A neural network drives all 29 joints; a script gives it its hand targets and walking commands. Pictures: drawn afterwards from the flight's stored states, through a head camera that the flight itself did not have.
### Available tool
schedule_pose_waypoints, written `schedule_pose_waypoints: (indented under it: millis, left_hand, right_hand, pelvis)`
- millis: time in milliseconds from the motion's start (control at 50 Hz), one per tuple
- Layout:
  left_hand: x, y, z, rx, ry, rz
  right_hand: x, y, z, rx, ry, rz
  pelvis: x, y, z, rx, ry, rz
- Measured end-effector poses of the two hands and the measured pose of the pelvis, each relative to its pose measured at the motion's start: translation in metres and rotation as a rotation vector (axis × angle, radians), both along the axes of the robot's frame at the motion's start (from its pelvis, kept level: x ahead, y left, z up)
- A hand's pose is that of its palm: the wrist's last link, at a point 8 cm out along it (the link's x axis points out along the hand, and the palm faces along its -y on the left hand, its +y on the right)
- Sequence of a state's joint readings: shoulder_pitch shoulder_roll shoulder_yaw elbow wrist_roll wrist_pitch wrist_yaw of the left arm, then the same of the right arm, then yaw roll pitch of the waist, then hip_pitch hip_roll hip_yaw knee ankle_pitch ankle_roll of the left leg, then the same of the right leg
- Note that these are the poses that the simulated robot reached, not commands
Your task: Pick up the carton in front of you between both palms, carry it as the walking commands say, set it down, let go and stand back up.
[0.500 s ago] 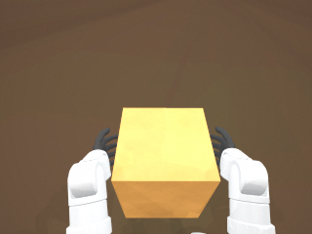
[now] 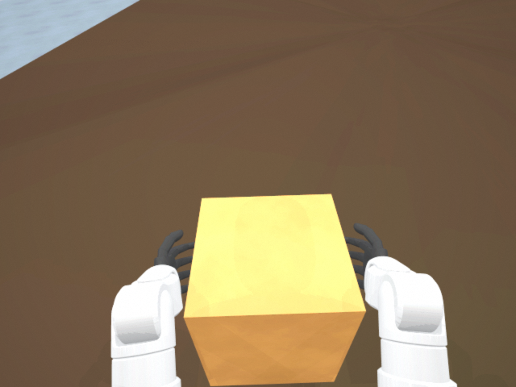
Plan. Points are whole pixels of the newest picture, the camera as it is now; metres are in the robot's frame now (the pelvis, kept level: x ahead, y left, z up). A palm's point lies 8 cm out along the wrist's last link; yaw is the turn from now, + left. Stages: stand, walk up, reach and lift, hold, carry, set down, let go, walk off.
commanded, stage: carry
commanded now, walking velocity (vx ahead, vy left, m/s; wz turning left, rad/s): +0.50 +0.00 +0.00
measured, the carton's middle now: (269, 292) +0.28 +0.01 +0.00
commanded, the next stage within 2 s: hold in 1.88 s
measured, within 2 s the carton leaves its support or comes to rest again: neither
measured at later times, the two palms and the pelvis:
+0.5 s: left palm (187, 168) +0.53 +0.17 +0.07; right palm (331, 165) +0.52 -0.12 +0.07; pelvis +0.26 +0.04 -0.01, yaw -2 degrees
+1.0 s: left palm (200, 150) +0.59 +0.15 +0.07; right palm (335, 148) +0.58 -0.14 +0.07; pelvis +0.32 +0.02 -0.01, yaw -3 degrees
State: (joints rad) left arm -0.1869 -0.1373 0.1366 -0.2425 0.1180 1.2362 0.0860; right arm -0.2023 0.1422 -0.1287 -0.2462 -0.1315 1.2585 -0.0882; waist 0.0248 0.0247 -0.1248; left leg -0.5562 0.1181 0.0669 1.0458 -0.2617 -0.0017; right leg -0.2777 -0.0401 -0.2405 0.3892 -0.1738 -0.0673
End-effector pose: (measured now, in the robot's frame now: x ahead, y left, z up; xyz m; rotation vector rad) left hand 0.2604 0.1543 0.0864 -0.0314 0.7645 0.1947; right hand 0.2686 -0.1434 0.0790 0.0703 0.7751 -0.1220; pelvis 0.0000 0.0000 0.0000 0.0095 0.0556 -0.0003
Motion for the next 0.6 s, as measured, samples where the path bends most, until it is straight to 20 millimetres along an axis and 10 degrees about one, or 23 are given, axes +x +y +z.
schedule_pose_waypoints:
  millis: [180,300,420,600]
  left_hand:
    - [0.122,0.006,0.020,-0.012,-0.095,-0.034]
    - [0.211,0.025,-0.008,-0.046,-0.087,-0.060]
    - [0.250,0.025,-0.030,-0.072,0.026,-0.064]
    - [0.305,0.014,0.005,-0.028,-0.094,-0.079]
  right_hand:
    - [0.112,0.006,0.022,-0.017,-0.095,-0.030]
    - [0.191,0.025,0.004,-0.062,-0.086,-0.047]
    - [0.227,0.026,-0.012,-0.073,0.026,-0.064]
    - [0.281,0.014,0.012,-0.038,-0.094,-0.071]
  pelvis:
    - [0.114,0.014,0.003,0.000,0.004,-0.007]
    - [0.194,0.035,-0.021,0.002,-0.010,-0.030]
    - [0.231,0.041,-0.008,-0.012,0.006,-0.051]
    - [0.290,0.032,-0.006,-0.004,-0.002,-0.042]
